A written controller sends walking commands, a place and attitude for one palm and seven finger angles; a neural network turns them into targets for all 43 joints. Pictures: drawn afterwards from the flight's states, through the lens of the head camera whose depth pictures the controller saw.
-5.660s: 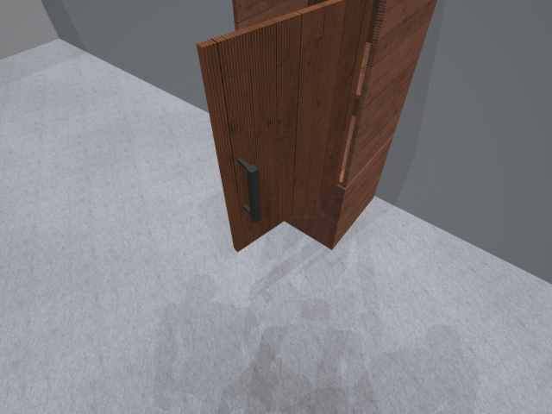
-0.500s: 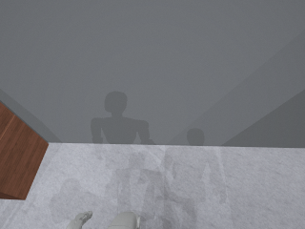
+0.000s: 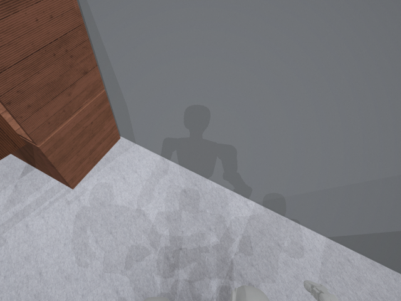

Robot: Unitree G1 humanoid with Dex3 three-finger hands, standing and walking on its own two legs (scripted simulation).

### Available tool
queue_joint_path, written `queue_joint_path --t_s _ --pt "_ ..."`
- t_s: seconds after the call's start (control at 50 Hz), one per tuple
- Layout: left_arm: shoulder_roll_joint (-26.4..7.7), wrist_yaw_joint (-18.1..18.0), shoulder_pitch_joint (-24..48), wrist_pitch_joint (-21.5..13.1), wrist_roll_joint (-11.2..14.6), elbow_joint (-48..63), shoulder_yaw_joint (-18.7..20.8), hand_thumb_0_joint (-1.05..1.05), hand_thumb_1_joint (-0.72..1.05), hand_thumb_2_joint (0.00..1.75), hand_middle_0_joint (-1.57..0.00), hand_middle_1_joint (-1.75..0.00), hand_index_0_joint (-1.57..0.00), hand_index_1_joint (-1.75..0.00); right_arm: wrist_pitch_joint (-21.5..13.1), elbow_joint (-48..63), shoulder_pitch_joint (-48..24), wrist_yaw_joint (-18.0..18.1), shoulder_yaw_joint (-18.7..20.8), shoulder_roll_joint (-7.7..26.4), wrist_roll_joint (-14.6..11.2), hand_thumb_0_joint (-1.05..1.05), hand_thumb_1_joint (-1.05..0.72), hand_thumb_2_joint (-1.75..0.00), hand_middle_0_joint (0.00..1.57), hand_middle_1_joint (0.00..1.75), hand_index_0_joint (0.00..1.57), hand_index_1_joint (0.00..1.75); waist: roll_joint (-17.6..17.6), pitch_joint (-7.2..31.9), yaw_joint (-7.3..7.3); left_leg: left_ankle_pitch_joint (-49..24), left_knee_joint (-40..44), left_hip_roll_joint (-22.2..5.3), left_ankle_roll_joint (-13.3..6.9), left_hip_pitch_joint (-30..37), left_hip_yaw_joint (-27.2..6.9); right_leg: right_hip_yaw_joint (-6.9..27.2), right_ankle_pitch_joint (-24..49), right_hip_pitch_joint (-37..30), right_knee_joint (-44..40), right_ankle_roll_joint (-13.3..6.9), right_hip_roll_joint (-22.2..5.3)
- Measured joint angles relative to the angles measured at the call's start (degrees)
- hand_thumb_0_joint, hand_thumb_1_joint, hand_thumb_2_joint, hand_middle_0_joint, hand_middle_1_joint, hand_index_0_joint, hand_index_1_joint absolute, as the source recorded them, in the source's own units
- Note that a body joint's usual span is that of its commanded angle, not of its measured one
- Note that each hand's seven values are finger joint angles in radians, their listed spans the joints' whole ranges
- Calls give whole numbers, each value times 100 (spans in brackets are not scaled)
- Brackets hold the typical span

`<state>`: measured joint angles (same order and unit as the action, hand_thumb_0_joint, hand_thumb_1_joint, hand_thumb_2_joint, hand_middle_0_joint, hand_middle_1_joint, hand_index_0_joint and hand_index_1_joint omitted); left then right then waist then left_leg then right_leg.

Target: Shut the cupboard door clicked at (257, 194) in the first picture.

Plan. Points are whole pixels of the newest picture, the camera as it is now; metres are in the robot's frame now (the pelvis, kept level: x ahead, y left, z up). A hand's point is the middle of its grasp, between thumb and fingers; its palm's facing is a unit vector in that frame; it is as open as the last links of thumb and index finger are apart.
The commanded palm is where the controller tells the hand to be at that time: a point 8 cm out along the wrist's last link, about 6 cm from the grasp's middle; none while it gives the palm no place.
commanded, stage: turn to face it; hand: left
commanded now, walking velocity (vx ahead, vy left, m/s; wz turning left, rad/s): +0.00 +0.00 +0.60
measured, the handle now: out of the picture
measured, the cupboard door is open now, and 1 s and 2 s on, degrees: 78 78 78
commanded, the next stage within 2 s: take the last steps up to it in 1.46 s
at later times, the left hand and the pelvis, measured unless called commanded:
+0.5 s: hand out of the picture +0.09 +0.15 -0.14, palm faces +0.22 -0.93 -0.28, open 7.4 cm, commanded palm none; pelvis +0.01 -0.06 +0.00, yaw +17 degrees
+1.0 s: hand out of the picture -0.08 +0.19 -0.18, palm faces +0.60 -0.76 -0.26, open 7.4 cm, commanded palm none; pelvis +0.02 -0.02 +0.00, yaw +36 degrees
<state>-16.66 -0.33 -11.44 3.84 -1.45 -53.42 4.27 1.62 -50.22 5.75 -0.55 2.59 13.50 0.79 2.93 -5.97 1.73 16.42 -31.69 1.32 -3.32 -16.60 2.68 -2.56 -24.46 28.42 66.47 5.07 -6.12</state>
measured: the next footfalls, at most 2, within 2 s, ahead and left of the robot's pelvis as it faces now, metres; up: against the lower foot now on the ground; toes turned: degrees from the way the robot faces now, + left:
right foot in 0.38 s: +0.04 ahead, -0.15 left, +0.00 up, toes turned +11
left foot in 0.84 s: +0.01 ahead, +0.08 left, +0.00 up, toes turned +36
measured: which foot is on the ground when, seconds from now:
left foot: down 0.00-0.38, up 0.40-0.82, down 0.84-1.00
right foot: up 0.00-0.36, down 0.38-0.84, up 0.86-1.00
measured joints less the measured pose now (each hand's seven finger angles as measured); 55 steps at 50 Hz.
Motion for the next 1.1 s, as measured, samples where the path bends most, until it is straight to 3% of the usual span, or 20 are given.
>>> queue_joint_path --t_s 0.08,0.18,0.3,0.34,0.36,0.38,0.42,0.48,0.54,0.62,0.72,0.8,0.84,0.88,0.94,1.02,1.1 --pt "58 20 145 -70 2 126 -30 1 91 90 -20 -30 -19 -30 -16 -139 206 11 -34 -60 -20 1 -90 -90 21 30 20 30 -70 46 -29 -307 520 70 -40 176 -199 261 460 197 -10 100 38" --pt "132 6 354 -80 26 215 -64 1 91 90 -20 -30 -19 -30 -13 -275 473 1 -20 -154 -5 1 -90 -90 21 30 20 30 -131 78 -169 -434 685 134 -1 176 -490 349 402 55 -568 138 140" --pt "292 -16 637 -110 77 343 -140 1 91 90 -20 -30 -19 -30 71 -388 690 6 75 -154 38 1 -90 -90 21 30 20 30 -282 56 -378 -386 461 217 147 -47 -869 317 88 -515 -1946 19 429" --pt "358 -21 692 -163 101 405 -173 1 91 90 -20 -30 -19 -30 109 -411 739 14 119 -119 30 1 -90 -90 21 30 20 30 -359 58 -432 -328 295 265 228 -169 -1015 275 301 -855 -2655 -54 552" --pt "380 -23 688 -212 106 448 -194 1 91 90 -20 -30 -19 -30 125 -417 776 14 144 -103 13 1 -90 -90 21 30 20 30 -375 79 -440 -272 162 314 278 -250 -1080 246 588 -1100 -3168 -91 581" --pt "403 -34 661 -280 89 488 -207 1 91 90 -20 -30 -20 -30 137 -423 807 6 171 -76 -15 1 -90 -90 21 30 20 30 -386 114 -420 -154 -60 353 322 -370 -1100 210 668 -1278 -3525 -306 574" --pt "525 -68 634 -356 47 477 -254 1 91 90 -20 -30 -20 -30 188 -481 727 -2 242 33 -19 1 -90 -90 21 30 20 30 -548 34 -440 787 -1168 331 448 -728 -1000 47 504 -1320 -3420 -613 597" --pt "644 -95 487 -356 56 437 -305 1 91 90 -20 -30 -20 -30 271 -522 627 -41 301 131 -4 1 -90 -90 20 30 20 30 -586 -23 -497 927 -2933 210 618 -1205 -634 -177 462 -1559 -3535 -700 486" --pt "695 -101 332 -363 62 386 -313 1 91 90 -20 -30 -20 -30 308 -531 545 -88 290 151 -2 1 -91 -90 20 30 20 30 -497 -31 -522 686 -3483 -24 751 -1337 -390 -418 499 -1783 -3728 -698 352" --pt "706 -83 116 -408 54 344 -318 1 91 90 -20 -30 -20 -30 357 -539 367 -117 252 158 -3 1 -91 -90 20 30 19 30 -355 -66 -428 680 -3049 -232 819 -1201 -249 -750 465 -1980 -3837 -685 186" --pt "559 -82 -180 -401 17 267 -252 1 91 90 -20 -30 -20 -30 363 -470 -1 -137 199 173 -11 1 -91 -90 20 30 19 30 -229 -146 -232 736 -2107 -320 751 -911 -49 -1163 300 -2075 -3707 -610 20" --pt "331 -63 -410 -357 -12 143 -162 1 91 90 -20 -30 -20 -30 269 -279 -287 -146 147 160 -21 1 -91 -90 20 30 19 30 -73 -181 -68 642 -1053 -223 593 -479 235 -1419 20 -2007 -3297 -472 -182" --pt "201 -32 -560 -320 19 77 -111 1 91 90 -20 -30 -20 -30 156 -132 -364 -158 123 174 2 1 -91 -90 20 30 19 30 -2 -124 -45 -50 -368 -128 374 -169 345 -1463 -212 -1768 -2669 -363 -358" --pt "68 -35 -489 -161 45 -29 -74 1 91 90 -20 -30 -20 -30 27 -9 -410 -139 107 147 2 1 -91 -90 20 30 19 30 87 -165 -26 68 -611 -18 87 -275 293 -931 -730 -1216 -1391 -214 -336" --pt "-6 -74 -268 4 50 -79 -30 1 91 90 -20 -30 -19 -30 -32 61 -291 -44 44 114 0 1 -91 -90 20 30 20 30 40 -136 0 177 -452 27 -30 -182 86 -271 -698 -525 -205 -85 -68" --pt "12 -11 0 -41 18 89 -24 1 91 90 -20 -30 -19 -30 -15 -46 -99 6 -20 54 3 1 -90 -90 20 30 20 30 -40 -75 27 -175 151 73 -16 59 -162 124 28 -1 9 19 -5" --pt "80 10 198 -92 12 239 -64 1 91 90 -20 -30 -19 -30 -17 -157 118 -4 -53 -55 -5 1 -90 -90 21 30 20 30 -112 -9 -37 -373 490 94 -9 178 -399 280 320 124 -322 85 35"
